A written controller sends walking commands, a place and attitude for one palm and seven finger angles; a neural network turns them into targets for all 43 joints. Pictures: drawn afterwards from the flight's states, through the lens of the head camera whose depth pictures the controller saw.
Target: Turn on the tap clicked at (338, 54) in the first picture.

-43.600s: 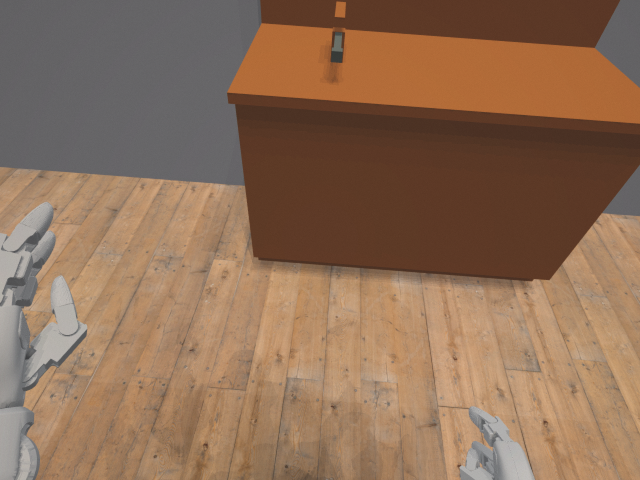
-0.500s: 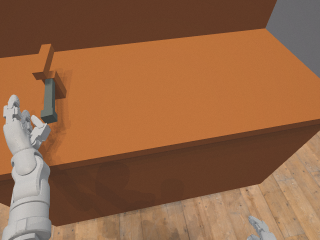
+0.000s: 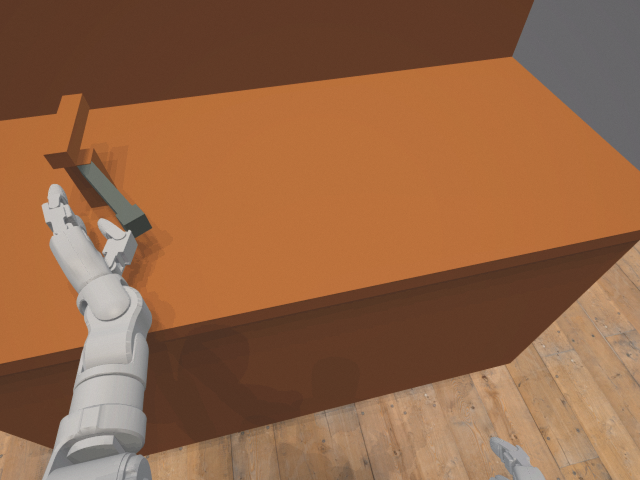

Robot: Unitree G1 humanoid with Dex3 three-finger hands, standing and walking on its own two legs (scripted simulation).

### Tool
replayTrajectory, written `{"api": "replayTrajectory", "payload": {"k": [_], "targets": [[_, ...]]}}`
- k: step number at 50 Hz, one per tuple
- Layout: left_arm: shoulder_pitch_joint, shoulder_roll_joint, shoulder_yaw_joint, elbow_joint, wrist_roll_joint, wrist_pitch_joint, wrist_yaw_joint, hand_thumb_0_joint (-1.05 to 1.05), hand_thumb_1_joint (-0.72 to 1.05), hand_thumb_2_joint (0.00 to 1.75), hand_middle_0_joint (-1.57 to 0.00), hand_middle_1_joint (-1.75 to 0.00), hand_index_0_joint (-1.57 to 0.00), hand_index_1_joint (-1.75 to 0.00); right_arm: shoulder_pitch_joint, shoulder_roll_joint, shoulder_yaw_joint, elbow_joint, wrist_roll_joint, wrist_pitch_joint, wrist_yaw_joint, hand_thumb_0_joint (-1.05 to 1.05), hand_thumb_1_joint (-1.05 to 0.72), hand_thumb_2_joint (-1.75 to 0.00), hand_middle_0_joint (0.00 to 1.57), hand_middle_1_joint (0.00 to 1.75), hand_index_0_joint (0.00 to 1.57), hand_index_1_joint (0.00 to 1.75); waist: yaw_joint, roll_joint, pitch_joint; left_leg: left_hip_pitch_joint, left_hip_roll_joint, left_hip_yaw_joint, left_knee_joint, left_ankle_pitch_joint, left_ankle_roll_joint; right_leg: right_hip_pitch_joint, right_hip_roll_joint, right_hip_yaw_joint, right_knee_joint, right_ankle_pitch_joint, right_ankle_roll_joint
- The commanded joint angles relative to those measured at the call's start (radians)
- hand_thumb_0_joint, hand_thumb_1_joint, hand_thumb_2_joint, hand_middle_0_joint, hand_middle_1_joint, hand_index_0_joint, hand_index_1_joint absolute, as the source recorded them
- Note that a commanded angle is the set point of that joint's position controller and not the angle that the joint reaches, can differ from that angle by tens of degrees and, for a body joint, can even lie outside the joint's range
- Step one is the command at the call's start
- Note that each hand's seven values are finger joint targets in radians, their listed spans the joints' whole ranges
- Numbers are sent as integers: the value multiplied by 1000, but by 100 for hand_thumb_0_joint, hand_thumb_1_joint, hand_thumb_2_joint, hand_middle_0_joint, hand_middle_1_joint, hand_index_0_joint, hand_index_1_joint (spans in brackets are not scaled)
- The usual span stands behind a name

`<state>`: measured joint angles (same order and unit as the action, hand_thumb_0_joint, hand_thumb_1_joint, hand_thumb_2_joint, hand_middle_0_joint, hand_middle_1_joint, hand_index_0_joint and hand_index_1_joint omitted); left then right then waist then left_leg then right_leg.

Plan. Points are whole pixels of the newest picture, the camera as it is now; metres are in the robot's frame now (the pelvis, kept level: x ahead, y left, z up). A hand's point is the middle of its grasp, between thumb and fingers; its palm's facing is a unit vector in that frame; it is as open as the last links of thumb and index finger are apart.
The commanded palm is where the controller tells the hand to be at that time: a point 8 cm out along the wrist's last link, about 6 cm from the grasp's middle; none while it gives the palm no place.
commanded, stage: push the lever round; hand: left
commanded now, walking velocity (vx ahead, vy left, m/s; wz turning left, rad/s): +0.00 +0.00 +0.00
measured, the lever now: (134, 221) +0.40 +0.26 +0.10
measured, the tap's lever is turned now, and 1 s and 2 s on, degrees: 31 54 75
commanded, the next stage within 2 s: lift the hand up off the lever in 1.54 s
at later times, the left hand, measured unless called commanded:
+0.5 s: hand (154, 229) +0.39 +0.24 +0.09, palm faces +0.76 -0.65 -0.06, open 7.7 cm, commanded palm +0.35 +0.25 +0.09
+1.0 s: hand (179, 208) +0.44 +0.22 +0.09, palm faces +0.82 -0.56 -0.08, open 7.7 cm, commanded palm +0.39 +0.23 +0.09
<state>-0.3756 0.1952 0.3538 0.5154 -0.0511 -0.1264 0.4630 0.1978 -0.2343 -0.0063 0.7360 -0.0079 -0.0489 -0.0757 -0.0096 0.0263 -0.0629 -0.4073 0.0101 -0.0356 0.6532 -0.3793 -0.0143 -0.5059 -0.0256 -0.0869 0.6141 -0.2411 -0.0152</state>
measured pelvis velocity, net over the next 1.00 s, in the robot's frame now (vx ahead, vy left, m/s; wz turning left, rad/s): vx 0.00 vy -0.01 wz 0.00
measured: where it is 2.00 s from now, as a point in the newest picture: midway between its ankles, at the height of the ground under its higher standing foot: outside the picture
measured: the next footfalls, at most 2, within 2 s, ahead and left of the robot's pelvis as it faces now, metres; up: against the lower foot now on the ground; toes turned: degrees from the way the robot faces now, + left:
none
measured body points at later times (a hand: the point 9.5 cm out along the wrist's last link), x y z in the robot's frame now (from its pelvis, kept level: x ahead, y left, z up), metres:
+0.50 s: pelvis +0.00 +0.00 +0.00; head +0.04 -0.01 +0.45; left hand +0.35 +0.27 +0.10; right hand +0.15 -0.25 -0.12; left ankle -0.03 +0.13 -0.72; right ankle +0.04 -0.11 -0.72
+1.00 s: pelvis +0.00 -0.01 +0.00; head +0.04 -0.01 +0.44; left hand +0.39 +0.24 +0.10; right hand +0.10 -0.26 -0.13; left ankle -0.03 +0.13 -0.72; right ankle +0.04 -0.11 -0.72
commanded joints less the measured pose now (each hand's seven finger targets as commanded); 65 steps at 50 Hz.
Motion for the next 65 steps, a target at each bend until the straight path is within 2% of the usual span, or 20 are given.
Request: {"api": "replayTrajectory", "payload": {"k": [1, 8, 10, 16, 22, 29, 30, 34, 35, 36, 39, 40, 49, 50, 54, 55, 57, 60, 62, 65], "targets": [[-359, 192, 7, -258, 43, -64, 46, 0, 90, 90, -15, -15, -15, -15, -35, -132, -52, -125, -4, -32, -3, 0, -90, -90, 20, 30, 20, 30, -1, 24, -333, 1, -17, 22, -91, 326, 3, 300, 5, 37, -42, 224, -9], [-337, 100, -52, -278, 65, -48, 107, 0, 90, 90, -15, -15, -15, -15, -35, -126, -64, -119, -11, -27, 7, 0, -90, -90, 20, 30, 20, 30, 1, -3, -336, 19, -9, 30, -85, 392, -4, 314, 6, 31, -38, 286, -11], [-315, 135, -8, -260, 67, -38, 123, 0, 90, 90, -15, -15, -15, -15, -40, -131, -66, -115, -14, -20, 4, 0, -90, -90, 20, 30, 20, 30, 9, -25, -322, 2, -8, 30, -88, 377, 0, 325, 5, 33, -44, 280, -10], [-395, 61, -84, -297, 88, -27, 161, 0, 90, 90, -15, -15, -15, -15, -63, -115, -63, -113, -16, -16, 7, 0, -90, -90, 20, 30, 20, 30, -3, 26, -307, 27, -8, 31, -97, 366, -7, 300, 0, 32, -50, 245, -13], [-452, 39, -90, -212, 98, -9, 209, 0, 90, 90, -15, -15, -15, -15, -78, -113, -61, -97, -24, -11, 6, 0, -90, -90, 20, 30, 20, 30, -14, -42, -286, 0, -10, 28, -98, 297, 0, 278, -3, 31, -64, 183, -9], [-549, -4, -116, -164, 121, -12, 263, 0, 90, 90, -15, -15, -15, -15, -74, -106, -62, -77, -41, -9, 18, 0, -90, -90, 20, 30, 20, 30, -23, -19, -323, 14, -9, 27, -80, 329, -9, 261, -3, 26, -48, 208, -11], [-532, 40, -64, -141, 124, -10, 275, 0, 90, 90, -15, -15, -15, -15, -72, -110, -66, -73, -43, -6, 16, 0, -90, -90, 20, 30, 20, 30, -12, -28, -326, 1, -9, 23, -84, 324, -10, 271, -1, 24, -47, 199, -12], [-612, 14, -86, -98, 133, -11, 299, 0, 90, 90, -15, -15, -15, -15, -68, -106, -64, -69, -47, 1, 24, 0, -90, -90, 20, 30, 20, 30, -24, -31, -337, -16, -14, 31, -79, 296, -4, 265, -6, 30, -49, 189, -9], [-596, 61, -37, -74, 138, -9, 309, 0, 90, 90, -15, -15, -15, -15, -68, -109, -67, -64, -47, 5, 21, 0, -90, -90, 20, 30, 20, 30, -15, -35, -334, -31, -13, 24, -81, 282, -4, 268, -4, 29, -50, 167, -10], [-630, 24, -76, -73, 140, -9, 311, 0, 90, 90, -15, -15, -15, -15, -69, -106, -64, -67, -48, 8, 25, 0, -90, -90, 20, 30, 20, 30, -32, -33, -345, -25, -15, 31, -75, 275, 0, 258, -6, 32, -48, 168, -5], [-660, 34, -53, -21, 146, -12, 334, 0, 90, 90, -15, -15, -15, -15, -53, -106, -66, -59, -54, 11, 31, 0, -90, -90, 20, 30, 20, 30, -33, -46, -343, -48, -15, 34, -71, 270, 2, 263, -8, 33, -50, 173, -5], [-648, 79, -4, 1, 151, -11, 344, 0, 90, 90, -15, -15, -15, -15, -50, -111, -70, -55, -55, 14, 30, 0, -90, -90, 20, 30, 20, 30, -22, -42, -344, -58, -15, 29, -74, 268, 1, 266, -5, 31, -47, 165, -6], [-775, 63, -6, 62, 185, -32, 395, 0, 90, 90, -15, -15, -15, -15, -1, -110, -82, -40, -70, 23, 58, 0, -90, -90, 20, 30, 20, 30, -53, -22, -395, -73, -17, 42, -42, 303, 4, 249, -1, 29, -20, 220, -5], [-767, 91, 26, 64, 191, -35, 403, 0, 90, 90, -15, -15, -15, -15, 5, -114, -86, -36, -74, 24, 58, 0, -90, -90, 20, 30, 20, 30, -44, -5, -413, -73, -18, 39, -39, 312, 3, 249, 3, 27, -10, 224, -7], [-806, 81, 11, 132, 199, -34, 409, 0, 90, 90, -15, -15, -15, -15, 23, -117, -88, -31, -75, 26, 67, 0, -90, -90, 20, 30, 20, 30, -70, -42, -376, -108, -18, 45, -34, 264, 11, 225, 2, 32, -19, 190, 0], [-820, 128, 45, 132, 208, -40, 410, 0, 90, 90, -15, -15, -15, -15, 27, -122, -89, -24, -77, 28, 64, 0, -90, -90, 20, 30, 20, 30, -63, -21, -379, -108, -18, 39, -38, 255, 11, 224, 2, 32, -16, 174, -3], [-869, 84, -3, 145, 210, -45, 410, 0, 90, 90, -15, -15, -15, -15, 30, -117, -88, -26, -76, 26, 68, 0, -90, -90, 20, 30, 20, 30, -85, -24, -375, -109, -19, 45, -34, 234, 15, 202, 4, 34, -20, 155, 0], [-876, 141, 50, 183, 215, -56, 417, 0, 90, 90, -15, -15, -15, -15, 47, -125, -90, -17, -80, 26, 69, 0, -90, -90, 20, 30, 20, 30, -76, -13, -385, -124, -21, 40, -34, 216, 17, 199, 7, 36, -14, 137, -1], [-921, 113, 18, 200, 217, -65, 418, 0, 90, 90, -15, -15, -15, -15, 60, -122, -88, -16, -82, 24, 74, 0, -90, -90, 20, 30, 20, 30, -94, -21, -394, -125, -22, 40, -28, 219, 18, 189, 9, 36, -9, 144, 1], [-930, 156, 59, 235, 226, -72, 425, 0, 90, 90, -15, -15, -15, -15, 79, -128, -92, -6, -88, 24, 79, 0, -90, -90, 20, 30, 20, 30, -91, 2, -415, -125, -21, 39, -20, 240, 16, 183, 14, 32, 4, 163, -1]]}}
